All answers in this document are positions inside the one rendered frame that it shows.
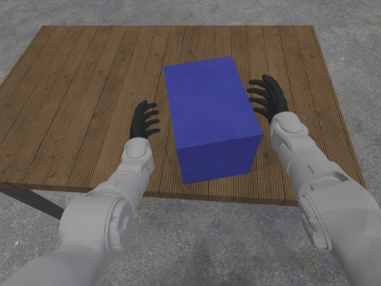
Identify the carton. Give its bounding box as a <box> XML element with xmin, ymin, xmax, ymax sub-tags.
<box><xmin>164</xmin><ymin>56</ymin><xmax>263</xmax><ymax>185</ymax></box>

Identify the left robot hand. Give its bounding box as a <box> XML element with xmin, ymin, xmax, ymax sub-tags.
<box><xmin>129</xmin><ymin>100</ymin><xmax>160</xmax><ymax>140</ymax></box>

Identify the table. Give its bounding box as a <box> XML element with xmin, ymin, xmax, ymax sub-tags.
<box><xmin>0</xmin><ymin>25</ymin><xmax>367</xmax><ymax>220</ymax></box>

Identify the robot left forearm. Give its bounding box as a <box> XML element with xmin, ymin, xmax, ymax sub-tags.
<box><xmin>58</xmin><ymin>138</ymin><xmax>155</xmax><ymax>240</ymax></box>

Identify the robot right forearm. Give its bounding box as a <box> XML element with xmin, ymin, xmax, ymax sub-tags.
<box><xmin>270</xmin><ymin>111</ymin><xmax>381</xmax><ymax>220</ymax></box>

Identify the left robot upper arm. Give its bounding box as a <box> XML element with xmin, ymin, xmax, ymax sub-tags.
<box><xmin>0</xmin><ymin>196</ymin><xmax>135</xmax><ymax>286</ymax></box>

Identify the right robot upper arm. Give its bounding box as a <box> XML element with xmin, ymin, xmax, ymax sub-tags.
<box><xmin>298</xmin><ymin>180</ymin><xmax>381</xmax><ymax>286</ymax></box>

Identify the right robot hand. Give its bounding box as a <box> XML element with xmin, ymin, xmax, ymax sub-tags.
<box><xmin>246</xmin><ymin>74</ymin><xmax>289</xmax><ymax>124</ymax></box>

